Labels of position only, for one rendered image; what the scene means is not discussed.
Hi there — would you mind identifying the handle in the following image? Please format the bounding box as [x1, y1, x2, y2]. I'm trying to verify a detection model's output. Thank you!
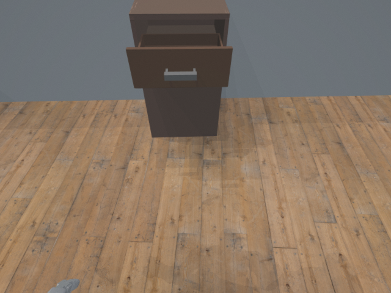
[164, 68, 197, 81]

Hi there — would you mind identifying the drawer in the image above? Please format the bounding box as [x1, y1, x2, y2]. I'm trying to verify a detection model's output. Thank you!
[126, 33, 233, 89]

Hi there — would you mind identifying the robot left hand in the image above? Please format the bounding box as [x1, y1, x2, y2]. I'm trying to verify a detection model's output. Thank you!
[47, 279, 80, 293]

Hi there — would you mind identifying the cabinet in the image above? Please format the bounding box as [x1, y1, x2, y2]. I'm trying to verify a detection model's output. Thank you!
[129, 0, 230, 137]

